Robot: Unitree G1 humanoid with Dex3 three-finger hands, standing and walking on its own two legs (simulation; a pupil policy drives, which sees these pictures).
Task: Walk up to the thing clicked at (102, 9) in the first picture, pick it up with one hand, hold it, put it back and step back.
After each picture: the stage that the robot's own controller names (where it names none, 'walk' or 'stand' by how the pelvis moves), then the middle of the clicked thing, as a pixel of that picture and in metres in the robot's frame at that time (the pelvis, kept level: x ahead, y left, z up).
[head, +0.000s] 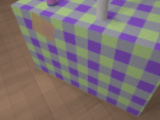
stand; out of the picture +0.89 -0.10 +0.08
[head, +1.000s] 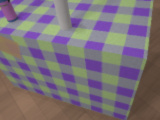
walk; (61, 6) +0.79 +0.15 +0.10
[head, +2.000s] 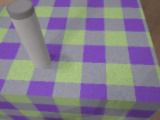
rise first; (33, 39) +0.46 +0.19 +0.12
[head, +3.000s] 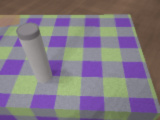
stand; (37, 56) +0.45 +0.20 +0.08
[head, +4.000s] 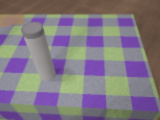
stand; (41, 54) +0.46 +0.19 +0.07
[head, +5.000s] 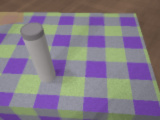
stand; (40, 56) +0.44 +0.18 +0.07
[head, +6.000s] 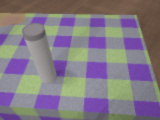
stand; (42, 56) +0.44 +0.18 +0.07
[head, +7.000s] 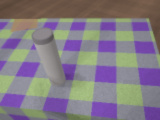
rise first; (51, 60) +0.43 +0.17 +0.08
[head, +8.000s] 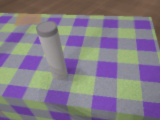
go down; (54, 53) +0.46 +0.17 +0.08
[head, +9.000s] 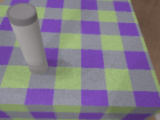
go down; (31, 45) +0.45 +0.15 +0.10
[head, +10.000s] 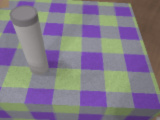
approach; (33, 45) +0.45 +0.16 +0.10
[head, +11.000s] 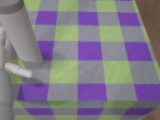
close in; (22, 36) +0.45 +0.17 +0.14
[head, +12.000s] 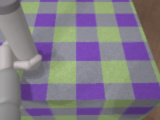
lift; (19, 38) +0.45 +0.18 +0.14
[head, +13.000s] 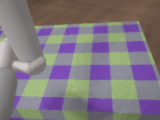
lift; (22, 34) +0.33 +0.16 +0.30
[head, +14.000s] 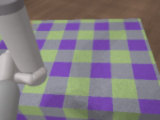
hold; (23, 47) +0.32 +0.17 +0.25
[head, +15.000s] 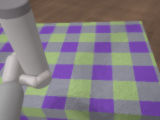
hold; (29, 49) +0.32 +0.16 +0.25
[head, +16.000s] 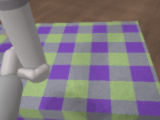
crouch; (26, 43) +0.34 +0.16 +0.25
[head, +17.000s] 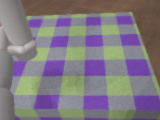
crouch; (14, 21) +0.44 +0.19 +0.25
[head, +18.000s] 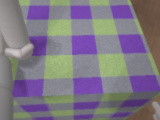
lower; (12, 24) +0.49 +0.17 +0.15
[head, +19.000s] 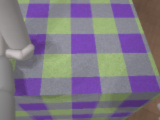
lower; (12, 25) +0.48 +0.18 +0.15
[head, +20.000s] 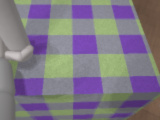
lower; (10, 27) +0.48 +0.18 +0.15
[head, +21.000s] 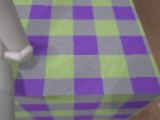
lower; (9, 27) +0.48 +0.19 +0.15
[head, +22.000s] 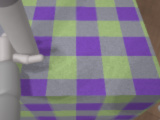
open; (18, 31) +0.46 +0.17 +0.14
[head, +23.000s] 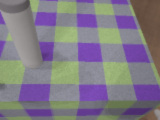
sink last; (24, 36) +0.45 +0.16 +0.13
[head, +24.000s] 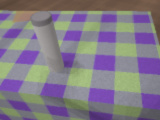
sink last; (49, 45) +0.48 +0.18 +0.12
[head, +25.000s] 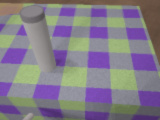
stand; (41, 43) +0.46 +0.17 +0.12
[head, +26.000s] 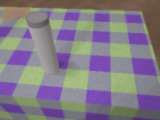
stand; (45, 46) +0.47 +0.17 +0.10
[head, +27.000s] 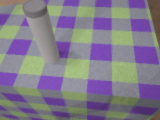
walk; (44, 36) +0.49 +0.16 +0.09
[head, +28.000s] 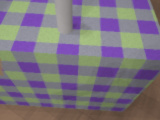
walk; (63, 5) +0.63 +0.09 +0.10
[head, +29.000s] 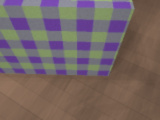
walk; out of the picture +0.91 +0.24 +0.10
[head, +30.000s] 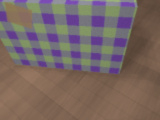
stand; out of the picture +1.16 +0.14 +0.09
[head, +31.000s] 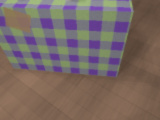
stand; out of the picture +1.16 +0.13 +0.07
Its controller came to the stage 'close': yes
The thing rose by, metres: 0.19
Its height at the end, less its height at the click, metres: +0.00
